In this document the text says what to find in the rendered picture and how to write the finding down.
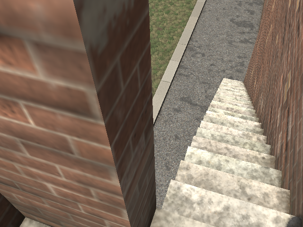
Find stairs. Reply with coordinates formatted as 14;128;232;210
162;78;302;227

